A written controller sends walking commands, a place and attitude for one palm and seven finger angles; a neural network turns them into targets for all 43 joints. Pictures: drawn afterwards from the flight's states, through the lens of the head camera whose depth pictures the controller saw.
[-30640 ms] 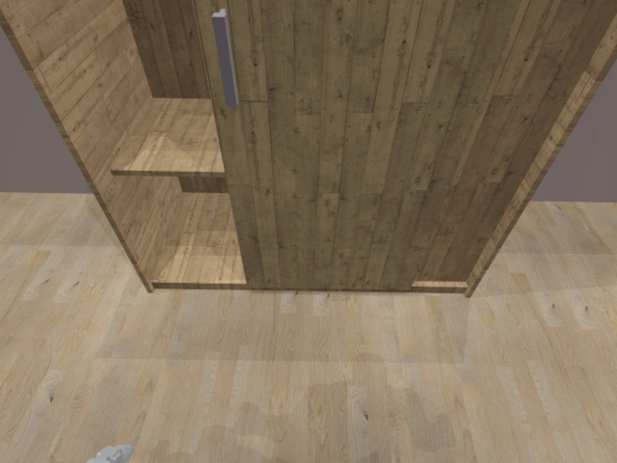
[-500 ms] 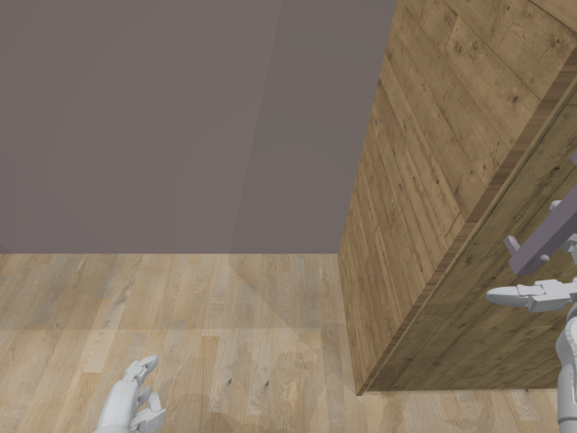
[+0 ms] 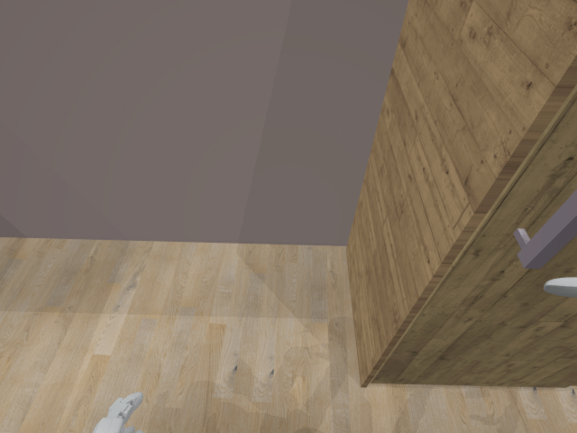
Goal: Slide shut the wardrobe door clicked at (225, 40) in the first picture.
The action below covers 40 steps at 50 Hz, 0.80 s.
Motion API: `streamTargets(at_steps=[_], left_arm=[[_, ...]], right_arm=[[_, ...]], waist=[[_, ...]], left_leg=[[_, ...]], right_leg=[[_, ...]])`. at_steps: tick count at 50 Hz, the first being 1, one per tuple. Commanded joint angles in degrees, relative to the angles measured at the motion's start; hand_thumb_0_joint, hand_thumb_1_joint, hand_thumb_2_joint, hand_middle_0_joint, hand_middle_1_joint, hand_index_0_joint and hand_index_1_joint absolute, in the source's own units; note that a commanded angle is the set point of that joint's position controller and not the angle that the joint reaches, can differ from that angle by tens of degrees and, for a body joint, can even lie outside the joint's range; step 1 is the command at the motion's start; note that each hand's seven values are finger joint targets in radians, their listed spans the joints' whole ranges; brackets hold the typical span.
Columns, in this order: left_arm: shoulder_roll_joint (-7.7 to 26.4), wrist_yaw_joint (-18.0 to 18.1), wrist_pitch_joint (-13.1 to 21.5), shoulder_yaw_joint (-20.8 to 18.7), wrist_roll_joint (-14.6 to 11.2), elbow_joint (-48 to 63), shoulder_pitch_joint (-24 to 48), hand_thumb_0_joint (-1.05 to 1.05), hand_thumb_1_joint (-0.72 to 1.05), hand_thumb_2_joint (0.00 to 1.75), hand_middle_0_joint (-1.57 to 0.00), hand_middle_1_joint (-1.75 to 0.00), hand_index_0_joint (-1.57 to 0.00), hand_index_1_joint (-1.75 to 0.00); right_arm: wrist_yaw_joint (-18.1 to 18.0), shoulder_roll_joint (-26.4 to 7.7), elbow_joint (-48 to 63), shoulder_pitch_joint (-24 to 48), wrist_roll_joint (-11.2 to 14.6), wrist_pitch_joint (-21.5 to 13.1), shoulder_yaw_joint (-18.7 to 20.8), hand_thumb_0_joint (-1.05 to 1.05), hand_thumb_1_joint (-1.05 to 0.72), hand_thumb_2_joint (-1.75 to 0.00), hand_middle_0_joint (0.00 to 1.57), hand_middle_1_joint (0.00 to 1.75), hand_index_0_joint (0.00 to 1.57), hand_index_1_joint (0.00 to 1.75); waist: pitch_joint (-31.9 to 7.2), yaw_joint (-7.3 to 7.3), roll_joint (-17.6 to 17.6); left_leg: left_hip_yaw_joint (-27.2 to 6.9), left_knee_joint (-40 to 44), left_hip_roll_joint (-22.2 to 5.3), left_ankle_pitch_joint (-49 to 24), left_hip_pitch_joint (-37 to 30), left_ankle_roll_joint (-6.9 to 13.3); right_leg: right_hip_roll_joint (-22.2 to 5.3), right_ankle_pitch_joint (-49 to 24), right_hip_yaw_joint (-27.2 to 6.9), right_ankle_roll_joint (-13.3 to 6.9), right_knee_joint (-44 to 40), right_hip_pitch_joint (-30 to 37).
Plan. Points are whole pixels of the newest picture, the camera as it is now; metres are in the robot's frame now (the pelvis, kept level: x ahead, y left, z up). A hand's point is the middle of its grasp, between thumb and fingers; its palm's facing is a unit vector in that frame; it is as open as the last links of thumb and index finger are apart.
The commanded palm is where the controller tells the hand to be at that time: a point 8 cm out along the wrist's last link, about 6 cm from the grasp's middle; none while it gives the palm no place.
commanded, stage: slip the hand off the handle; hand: right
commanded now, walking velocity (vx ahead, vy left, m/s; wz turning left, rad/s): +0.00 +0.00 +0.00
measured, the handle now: (561, 208) +0.36 -0.32 +0.16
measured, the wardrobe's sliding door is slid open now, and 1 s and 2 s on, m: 0.00 0.00 0.00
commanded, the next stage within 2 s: draw the hand back to the body in 0.72 s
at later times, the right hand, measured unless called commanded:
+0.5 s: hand out of the picture +0.24 -0.38 +0.13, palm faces +0.55 +0.79 -0.28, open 14.7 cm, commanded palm +0.19 -0.40 +0.15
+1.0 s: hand out of the picture +0.20 -0.35 +0.14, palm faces +0.42 +0.90 -0.15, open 14.7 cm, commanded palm +0.14 -0.38 +0.16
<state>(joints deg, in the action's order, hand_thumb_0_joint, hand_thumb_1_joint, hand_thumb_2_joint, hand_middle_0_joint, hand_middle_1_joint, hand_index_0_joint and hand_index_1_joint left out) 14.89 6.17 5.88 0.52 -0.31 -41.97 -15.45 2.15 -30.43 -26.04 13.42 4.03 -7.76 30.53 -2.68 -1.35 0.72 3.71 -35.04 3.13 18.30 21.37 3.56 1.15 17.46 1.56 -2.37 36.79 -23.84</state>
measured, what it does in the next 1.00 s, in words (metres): stands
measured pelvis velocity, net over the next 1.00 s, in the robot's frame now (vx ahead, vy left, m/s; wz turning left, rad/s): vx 0.00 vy -0.01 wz -0.05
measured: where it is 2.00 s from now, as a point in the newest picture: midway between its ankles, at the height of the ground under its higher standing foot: outside the picture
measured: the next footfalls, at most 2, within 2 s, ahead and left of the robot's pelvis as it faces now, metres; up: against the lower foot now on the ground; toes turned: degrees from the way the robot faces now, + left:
none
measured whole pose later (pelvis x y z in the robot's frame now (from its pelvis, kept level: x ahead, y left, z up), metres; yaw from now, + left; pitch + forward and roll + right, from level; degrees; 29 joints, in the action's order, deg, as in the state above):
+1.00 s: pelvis +0.00 -0.01 +0.00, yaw -3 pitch -1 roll +1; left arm 14.0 9.6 11.4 2.9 -2.6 -42.4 -10.7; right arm 14.0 -25.3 1.6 -10.3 18.8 1.5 30.9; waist -0.6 -5.5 1.5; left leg 6.1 -32.0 2.2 17.9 13.6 3.0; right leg 2.4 16.8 -1.0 -2.8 35.3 -17.7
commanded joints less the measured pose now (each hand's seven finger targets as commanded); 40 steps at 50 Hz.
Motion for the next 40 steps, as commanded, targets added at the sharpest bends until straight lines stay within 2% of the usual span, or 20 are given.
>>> streamTargets(at_steps=[1, 3, 4, 5, 6, 7, 10, 13, 15, 18, 22, 23, 25, 28, 29, 31, 35, 36, 38, 40], left_arm=[[8.81, 1.01, 2.15, -2.87, -0.68, 8.09, 3.15, 0.00, 0.90, 0.90, -0.20, -0.30, -0.20, -0.30], [8.67, 0.80, 2.22, -2.98, -0.61, 8.95, 3.31, 0.00, 0.90, 0.90, -0.20, -0.30, -0.20, -0.30], [8.54, 0.71, 2.27, -3.13, -0.70, 9.21, 3.48, 0.00, 0.90, 0.90, -0.20, -0.30, -0.20, -0.30], [8.56, 0.62, 2.40, -3.02, -0.74, 9.74, 3.75, 0.00, 0.90, 0.90, -0.20, -0.30, -0.20, -0.30], [8.61, 0.53, 2.53, -3.34, -0.56, 9.85, 3.52, 0.00, 0.90, 0.90, -0.20, -0.30, -0.20, -0.30], [8.48, 0.45, 2.66, -3.26, -0.59, 10.17, 3.99, 0.00, 0.90, 0.90, -0.20, -0.30, -0.20, -0.30], [8.60, 0.62, 2.95, -3.13, -0.82, 9.80, 4.84, 0.00, 0.90, 0.90, -0.20, -0.30, -0.20, -0.30], [8.34, 0.91, 3.48, -3.10, -0.64, 10.03, 6.02, 0.00, 0.90, 0.90, -0.20, -0.30, -0.20, -0.30], [7.74, 1.08, 4.09, -2.75, -0.66, 10.14, 6.93, 0.00, 0.90, 0.90, -0.20, -0.30, -0.20, -0.30], [8.02, 1.73, 4.60, -2.53, -0.54, 9.53, 7.40, 0.00, 0.90, 0.90, -0.20, -0.30, -0.20, -0.30], [7.67, 2.33, 5.46, -2.17, -0.65, 9.89, 8.68, 0.00, 0.90, 0.90, -0.20, -0.30, -0.20, -0.30], [7.71, 2.36, 5.56, -2.06, -0.49, 9.89, 8.56, 0.00, 0.90, 0.90, -0.20, -0.30, -0.20, -0.30], [7.30, 2.28, 5.89, -2.04, -0.49, 9.95, 8.83, 0.00, 0.90, 0.90, -0.20, -0.30, -0.20, -0.30], [7.29, 2.08, 5.83, -1.97, -0.61, 10.17, 8.85, 0.00, 0.90, 0.90, -0.20, -0.30, -0.20, -0.30], [6.89, 2.00, 5.88, -1.73, -0.78, 10.45, 9.53, 0.00, 0.90, 0.90, -0.20, -0.30, -0.20, -0.30], [6.75, 1.91, 6.03, -1.80, -0.79, 10.48, 9.62, 0.00, 0.90, 0.90, -0.20, -0.30, -0.20, -0.30], [6.22, 1.45, 6.05, -1.86, -0.59, 11.26, 10.05, 0.00, 0.90, 0.90, -0.20, -0.30, -0.20, -0.30], [6.21, 1.46, 6.11, -1.85, -0.58, 11.29, 10.09, 0.00, 0.90, 0.90, -0.20, -0.30, -0.20, -0.30], [6.35, 1.82, 6.08, -1.76, -0.56, 10.28, 9.99, 0.00, 0.90, 0.90, -0.20, -0.30, -0.20, -0.30], [6.20, 2.17, 6.40, -1.78, -0.60, 9.70, 10.02, 0.00, 0.90, 0.90, -0.20, -0.30, -0.20, -0.30]], right_arm=[[0.02, -22.71, 9.01, 14.15, 0.82, -3.13, 7.58, 0.00, 0.55, -0.20, 0.25, 1.15, 0.25, 1.15], [0.67, -20.23, 12.01, 12.03, 1.21, -3.20, 5.87, 0.00, 0.55, -0.20, 0.25, 1.15, 0.25, 1.15], [0.72, -20.12, 12.70, 8.43, 1.41, -3.24, 6.58, 0.00, 0.55, -0.20, 0.25, 1.15, 0.25, 1.15], [0.98, -18.53, 15.40, 8.39, 1.48, -3.50, 4.75, 0.00, 0.55, -0.20, 0.25, 1.15, 0.25, 1.15], [0.77, -19.26, 17.73, 6.83, 1.55, -3.92, 6.00, 0.00, 0.55, -0.20, 0.25, 1.15, 0.25, 1.15], [0.87, -18.00, 19.48, 5.20, 1.73, -4.04, 5.06, 0.00, 0.55, -0.20, 0.25, 1.15, 0.25, 1.15], [0.55, -17.41, 19.97, 1.86, 3.19, -3.90, 6.73, 0.00, 0.55, -0.20, 0.25, 1.15, 0.25, 1.15], [-0.22, -17.83, 25.45, 0.83, 3.94, -4.03, 8.30, 0.00, 0.55, -0.20, 0.25, 1.15, 0.25, 1.15], [-0.65, -15.09, 28.59, 0.53, 3.76, -3.56, 5.79, 0.00, 0.55, -0.20, 0.25, 1.15, 0.25, 1.15], [-0.84, -14.05, 28.95, -0.41, 3.19, -2.19, 4.57, 0.00, 0.55, -0.20, 0.25, 1.15, 0.25, 1.15], [-0.13, -13.17, 31.99, -1.96, 3.34, -0.79, 3.74, 0.00, 0.55, -0.20, 0.25, 1.15, 0.25, 1.15], [0.16, -12.01, 32.83, -3.01, 3.61, -0.33, 2.84, 0.00, 0.55, -0.20, 0.25, 1.15, 0.25, 1.15], [0.47, -11.78, 34.53, -5.14, 4.07, -0.09, 3.41, 0.00, 0.55, -0.20, 0.25, 1.15, 0.25, 1.15], [0.79, -12.46, 34.54, -11.60, 4.80, 0.82, 5.89, 0.00, 0.55, -0.20, 0.25, 1.15, 0.25, 1.15], [0.93, -11.09, 35.55, -11.56, 4.92, 1.27, 4.69, 0.00, 0.55, -0.20, 0.25, 1.15, 0.25, 1.15], [0.89, -11.35, 36.90, -12.89, 5.37, 1.62, 5.90, 0.00, 0.55, -0.20, 0.25, 1.15, 0.25, 1.15], [0.84, -10.46, 42.06, -20.67, 6.02, 1.82, 6.96, 0.00, 0.55, -0.20, 0.25, 1.15, 0.25, 1.15], [0.83, -10.43, 43.00, -22.31, 6.29, 1.86, 7.23, 0.00, 0.55, -0.20, 0.25, 1.15, 0.25, 1.15], [0.87, -11.10, 42.52, -19.15, 6.65, 1.66, 7.82, 0.00, 0.55, -0.20, 0.25, 1.15, 0.25, 1.15], [1.17, -11.20, 41.67, -17.81, 7.03, 0.63, 8.21, 0.00, 0.55, -0.20, 0.25, 1.15, 0.25, 1.15]], waist=[[-11.14, -1.47, 3.40], [-12.21, -1.67, 4.45], [-13.07, -2.58, 4.97], [-13.38, -2.23, 5.46], [-15.11, -2.69, 5.96], [-14.26, -2.49, 6.97], [-10.31, -2.27, 3.66], [-11.41, -2.86, 5.10], [-11.05, -2.50, 8.50], [-7.76, -1.48, 6.06], [-8.58, -2.12, 7.00], [-8.73, -1.92, 5.80], [-10.01, -2.42, 6.34], [-9.19, -3.63, 3.98], [-8.71, -3.39, 4.92], [-7.79, -3.68, 5.91], [-8.56, -4.40, 6.05], [-8.20, -4.46, 5.85], [-5.47, -3.23, 4.00], [-4.19, -3.00, 5.09]], left_leg=[[-3.77, 4.84, -2.07, -10.59, -3.59, -2.83], [-3.68, 4.69, -1.84, -10.66, -3.88, -2.60], [-3.48, 4.34, -1.75, -11.32, -4.28, -2.47], [-3.31, 4.12, -1.58, -11.93, -4.18, -2.42], [-3.00, 3.72, -1.32, -12.58, -4.48, -2.24], [-2.92, 3.76, -1.15, -12.07, -3.69, -2.21], [-2.51, 4.46, -1.08, -9.06, -2.34, -2.34], [-2.56, 4.59, -1.13, -7.76, -3.08, -2.11], [-2.10, 4.66, -1.11, -6.70, -1.85, -1.93], [-1.92, 5.28, -1.14, -4.70, -0.17, -1.91], [-1.68, 5.41, -1.35, -4.98, -1.03, -1.71], [-1.72, 5.65, -1.32, -5.67, -1.38, -1.76], [-1.47, 5.51, -1.28, -7.32, -2.15, -1.74], [-1.27, 5.79, -1.21, -8.88, -3.67, -1.68], [-1.15, 5.70, -1.38, -9.26, -3.33, -1.79], [-1.09, 5.90, -1.35, -9.96, -3.56, -1.72], [-0.76, 5.65, -1.31, -12.17, -4.79, -1.70], [-0.79, 5.72, -1.31, -12.14, -4.64, -1.75], [-1.04, 6.33, -1.32, -10.59, -3.23, -1.89], [-1.13, 6.38, -1.49, -8.34, -2.29, -1.86]], right_leg=[[-0.64, -10.86, -3.34, 0.05, -4.61, 4.76], [-0.65, -11.52, -3.32, 0.02, -4.44, 5.76], [-0.73, -12.70, -3.34, 0.06, -4.45, 6.45], [-0.71, -13.64, -3.58, 0.00, -4.42, 7.45], [-0.88, -15.40, -3.90, 0.09, -4.27, 8.77], [-0.96, -15.58, -3.99, 0.12, -4.25, 9.28], [-1.07, -12.00, -4.53, 0.18, -4.97, 7.09], [-1.11, -11.27, -4.63, 0.41, -5.38, 8.01], [-1.30, -11.01, -5.34, 0.83, -6.08, 9.97], [-1.57, -8.00, -5.99, 0.81, -6.76, 9.31], [-1.59, -8.34, -6.97, 1.44, -7.81, 11.11], [-1.56, -9.01, -6.56, 1.25, -7.33, 11.32], [-1.45, -11.71, -6.64, 1.70, -7.16, 12.60], [-1.39, -13.73, -6.20, 1.81, -7.04, 11.66], [-1.38, -14.08, -6.04, 1.94, -7.09, 11.79], [-1.26, -14.98, -6.01, 2.27, -7.14, 11.98], [-1.22, -18.27, -5.78, 2.53, -6.89, 12.71], [-1.23, -18.22, -5.71, 2.50, -6.90, 12.62], [-1.18, -15.22, -5.55, 2.16, -6.74, 11.03], [-1.00, -12.65, -5.85, 2.21, -7.03, 10.28]])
